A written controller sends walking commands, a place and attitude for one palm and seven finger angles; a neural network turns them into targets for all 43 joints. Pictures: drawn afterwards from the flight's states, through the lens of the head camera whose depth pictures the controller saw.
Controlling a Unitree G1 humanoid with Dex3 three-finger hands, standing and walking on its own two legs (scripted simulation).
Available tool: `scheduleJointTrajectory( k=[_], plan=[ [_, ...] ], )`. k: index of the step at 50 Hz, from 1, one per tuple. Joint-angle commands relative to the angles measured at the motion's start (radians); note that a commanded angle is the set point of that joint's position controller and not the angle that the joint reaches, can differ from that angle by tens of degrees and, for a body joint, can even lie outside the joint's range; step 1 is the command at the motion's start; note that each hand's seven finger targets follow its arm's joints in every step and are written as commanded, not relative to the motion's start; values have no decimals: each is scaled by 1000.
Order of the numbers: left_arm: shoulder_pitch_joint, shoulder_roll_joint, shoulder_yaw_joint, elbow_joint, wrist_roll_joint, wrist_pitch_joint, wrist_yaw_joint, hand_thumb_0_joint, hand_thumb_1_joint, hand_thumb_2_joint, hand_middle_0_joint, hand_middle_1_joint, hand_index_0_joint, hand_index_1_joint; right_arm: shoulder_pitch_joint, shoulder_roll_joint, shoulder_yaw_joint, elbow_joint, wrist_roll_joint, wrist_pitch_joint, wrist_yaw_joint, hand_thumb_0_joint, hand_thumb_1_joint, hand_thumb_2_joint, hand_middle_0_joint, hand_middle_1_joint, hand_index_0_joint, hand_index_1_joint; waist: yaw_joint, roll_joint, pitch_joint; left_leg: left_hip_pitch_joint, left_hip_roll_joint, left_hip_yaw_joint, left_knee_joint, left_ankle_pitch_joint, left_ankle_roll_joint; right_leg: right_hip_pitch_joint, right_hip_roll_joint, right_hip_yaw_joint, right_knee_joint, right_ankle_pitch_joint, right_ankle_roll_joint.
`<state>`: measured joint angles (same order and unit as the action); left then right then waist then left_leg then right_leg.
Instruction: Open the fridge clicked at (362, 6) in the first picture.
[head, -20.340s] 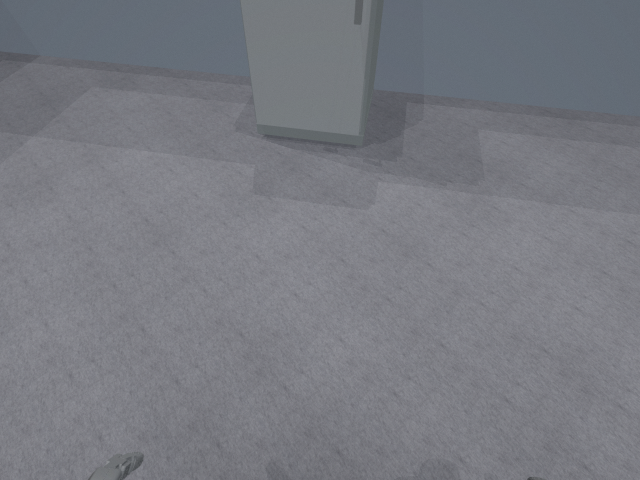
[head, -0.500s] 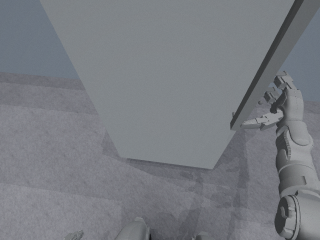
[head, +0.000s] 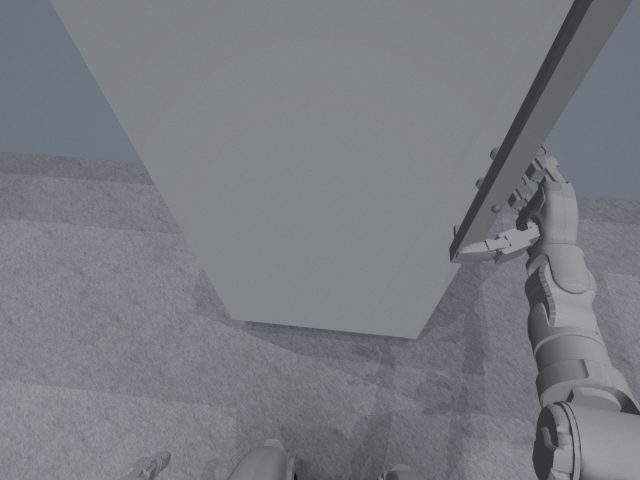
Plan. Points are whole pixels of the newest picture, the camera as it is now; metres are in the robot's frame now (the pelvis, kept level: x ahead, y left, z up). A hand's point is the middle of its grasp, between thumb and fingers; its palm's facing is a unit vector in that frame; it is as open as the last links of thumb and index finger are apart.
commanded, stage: slide the fingers in behind the handle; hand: right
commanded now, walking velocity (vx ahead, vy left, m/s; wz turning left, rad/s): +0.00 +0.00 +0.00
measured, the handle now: (520, 124) +0.49 -0.16 +0.17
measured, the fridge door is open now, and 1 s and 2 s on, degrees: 0 0 0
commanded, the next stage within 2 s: grip the handle and tug to test in 1.04 s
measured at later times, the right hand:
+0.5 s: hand (477, 209) +0.44 -0.13 +0.08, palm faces -0.02 +1.00 +0.00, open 14.0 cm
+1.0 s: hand (476, 208) +0.44 -0.13 +0.08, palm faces -0.02 +1.00 +0.00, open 14.0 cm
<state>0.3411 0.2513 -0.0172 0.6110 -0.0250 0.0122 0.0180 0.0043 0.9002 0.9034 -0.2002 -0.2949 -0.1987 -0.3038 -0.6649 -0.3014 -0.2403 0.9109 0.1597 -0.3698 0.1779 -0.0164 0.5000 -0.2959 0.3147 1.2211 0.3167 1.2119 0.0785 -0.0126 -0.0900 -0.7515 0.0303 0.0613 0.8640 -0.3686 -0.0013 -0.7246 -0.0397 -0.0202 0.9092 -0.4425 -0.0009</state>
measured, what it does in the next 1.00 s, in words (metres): stands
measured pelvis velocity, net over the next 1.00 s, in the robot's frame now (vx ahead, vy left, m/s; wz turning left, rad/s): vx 0.00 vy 0.00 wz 0.00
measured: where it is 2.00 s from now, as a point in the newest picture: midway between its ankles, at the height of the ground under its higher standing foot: outside the picture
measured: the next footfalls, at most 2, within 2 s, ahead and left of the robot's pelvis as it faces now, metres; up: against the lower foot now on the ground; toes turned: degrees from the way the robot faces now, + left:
none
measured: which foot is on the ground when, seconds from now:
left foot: down 0.00-1.00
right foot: down 0.00-1.00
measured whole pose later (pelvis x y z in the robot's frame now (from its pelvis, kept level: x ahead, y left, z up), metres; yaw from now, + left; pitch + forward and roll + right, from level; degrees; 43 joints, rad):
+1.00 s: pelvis +0.00 +0.00 +0.00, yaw +0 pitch +15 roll +1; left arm 0.34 0.25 -0.01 0.63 -0.02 0.00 0.01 0.00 0.90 0.90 -0.20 -0.29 -0.20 -0.30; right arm -0.66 -0.25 -0.20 0.90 0.15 -0.38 0.11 -0.02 0.50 -0.30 0.31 1.21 0.31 1.20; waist 0.08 -0.02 -0.09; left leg -0.75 0.03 0.06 0.87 -0.37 0.00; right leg -0.72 -0.04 -0.02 0.91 -0.44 0.00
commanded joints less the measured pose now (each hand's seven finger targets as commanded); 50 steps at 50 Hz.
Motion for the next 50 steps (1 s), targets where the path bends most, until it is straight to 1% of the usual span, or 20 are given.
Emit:
scheduleJointTrajectory(
  k=[1,3,4,7,8,11,15,18,19,20,23,26,31,36,39,41,45,47,48,50],
  plan=[
    [91,152,66,-83,3,-29,10,0,900,900,-200,-300,-200,-300,-422,-120,18,-241,0,-64,-4,0,500,-300,300,1200,300,1200,29,-41,-414,211,-52,-12,-70,319,23,223,31,35,-110,345,-6],
    [95,151,67,-82,5,-31,5,0,900,900,-200,-300,-200,-300,-418,-97,38,-255,1,-66,-7,0,500,-300,300,1200,300,1200,34,-28,-411,211,-55,-10,-70,329,24,232,31,38,-106,365,-9],
    [88,148,69,-82,4,-32,3,0,900,900,-200,-300,-200,-300,-412,-82,48,-265,-1,-67,-8,0,500,-300,300,1200,300,1200,30,-61,-426,206,-53,-12,-69,336,23,246,31,34,-104,373,-6],
    [83,148,66,-85,4,-28,3,0,900,900,-200,-300,-200,-300,-382,-114,11,-253,2,-62,-24,0,500,-300,300,1200,300,1200,20,-3,-396,243,-53,-14,-76,330,22,198,35,30,-114,334,-9],
    [82,149,65,-86,6,-29,4,0,900,900,-200,-300,-200,-300,-395,-115,12,-268,0,-65,-32,0,500,-300,300,1200,300,1200,20,-18,-398,241,-53,-12,-72,330,24,203,35,31,-114,340,-9],
    [77,145,64,-96,8,-27,3,0,900,900,-200,-300,-200,-300,-322,-180,-64,-267,-7,-63,-60,0,500,-300,300,1200,300,1200,-13,9,-410,310,-48,-28,-74,364,20,160,42,13,-120,333,-12],
    [70,136,64,-93,6,-30,1,0,900,900,-200,-300,-200,-300,-353,-116,7,-279,-22,-72,-52,0,500,-300,300,1200,300,1200,15,-8,-378,286,-48,-31,-84,351,17,162,42,6,-117,305,-14],
    [69,142,65,-99,5,-30,6,0,900,900,-200,-300,-200,-300,-335,-132,-8,-281,-6,-72,-37,0,500,-300,300,1200,300,1200,15,29,-382,322,-48,-37,-94,350,17,147,44,3,-121,286,-18],
    [65,139,63,-93,3,-31,8,0,900,900,-200,-300,-200,-300,-358,-105,11,-270,0,-68,-31,0,500,-300,300,1200,300,1200,24,30,-380,312,-47,-37,-96,343,14,146,44,2,-125,272,-17],
    [66,141,63,-88,2,-31,10,0,900,900,-200,-300,-200,-300,-362,-122,-3,-258,1,-67,-30,0,500,-300,300,1200,300,1200,17,15,-366,306,-46,-35,-95,336,17,142,44,5,-127,268,-14],
    [67,140,62,-82,3,-32,13,0,900,900,-200,-300,-200,-300,-407,-117,10,-240,-3,-61,-31,0,500,-300,300,1200,300,1200,31,2,-347,279,-45,-37,-101,296,16,141,46,6,-123,238,-17],
    [66,136,63,-81,5,-38,8,0,900,900,-200,-300,-200,-300,-397,-79,35,-232,-11,-68,-37,0,500,-300,300,1200,300,1200,26,-1,-368,264,-45,-33,-95,298,17,154,46,10,-120,248,-16],
    [71,139,63,-75,6,-42,5,0,900,900,-200,-300,-200,-300,-434,-71,47,-217,-15,-76,-47,0,500,-300,300,1200,300,1200,32,-10,-379,245,-46,-28,-90,276,19,161,46,18,-119,239,-14],
    [78,147,64,-71,6,-35,11,0,900,900,-200,-300,-200,-300,-431,-134,-6,-177,-17,-75,-40,0,500,-300,300,1200,300,1200,26,45,-380,289,-43,-40,-93,281,14,110,50,12,-118,219,-19],
    [74,140,63,-74,6,-39,10,0,900,900,-200,-300,-200,-300,-473,-106,22,-228,-12,-86,-36,0,500,-300,300,1200,300,1200,28,-40,-413,263,-45,-36,-84,298,19,163,48,13,-114,256,-15],
    [78,144,63,-71,6,-37,8,0,900,900,-200,-300,-200,-300,-445,-110,14,-208,-8,-85,-37,0,500,-300,300,1200,300,1200,29,-11,-394,245,-48,-27,-86,282,20,166,44,20,-117,254,-13],
    [75,141,67,-79,7,-42,2,0,900,900,-200,-300,-200,-300,-427,-64,46,-257,-7,-90,-46,0,500,-300,300,1200,300,1200,22,-51,-421,226,-51,-18,-77,299,23,212,40,23,-116,296,-8],
    [78,143,67,-74,6,-40,0,0,900,900,-200,-300,-200,-300,-412,-60,46,-227,-8,-79,-54,0,500,-300,300,1200,300,1200,29,-15,-379,214,-54,-12,-82,286,22,196,37,27,-120,286,-8],
    [84,148,68,-75,8,-39,2,0,900,900,-200,-300,-200,-300,-414,-92,24,-230,-10,-82,-60,0,500,-300,300,1200,300,1200,26,15,-375,232,-54,-15,-84,286,23,181,38,29,-121,285,-11],
    [78,143,69,-79,6,-41,-1,0,900,900,-200,-300,-200,-300,-417,-49,60,-250,-17,-85,-61,0,500,-300,300,1200,300,1200,26,-17,-393,224,-53,-14,-79,293,24,202,38,27,-124,292,-8]
  ],
)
